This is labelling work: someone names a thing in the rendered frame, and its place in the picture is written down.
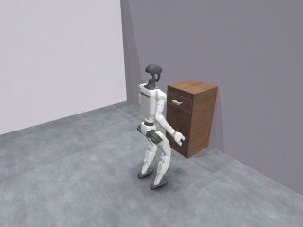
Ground robot right shin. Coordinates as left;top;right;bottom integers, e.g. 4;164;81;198
154;156;171;185

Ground drawer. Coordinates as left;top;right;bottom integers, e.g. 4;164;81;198
168;92;192;112

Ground robot right hand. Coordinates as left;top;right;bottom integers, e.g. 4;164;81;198
173;132;185;146

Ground right robot thigh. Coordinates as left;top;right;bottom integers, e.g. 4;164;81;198
149;131;171;163

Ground robot right forearm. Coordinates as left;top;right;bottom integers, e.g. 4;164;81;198
158;115;177;137

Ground cabinet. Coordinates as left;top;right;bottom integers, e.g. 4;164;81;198
165;79;218;159

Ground handle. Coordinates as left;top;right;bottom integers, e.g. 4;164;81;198
172;100;182;105

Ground robot right upper arm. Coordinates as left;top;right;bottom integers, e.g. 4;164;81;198
153;90;167;123

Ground robot left upper arm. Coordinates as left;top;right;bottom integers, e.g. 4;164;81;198
138;83;147;106

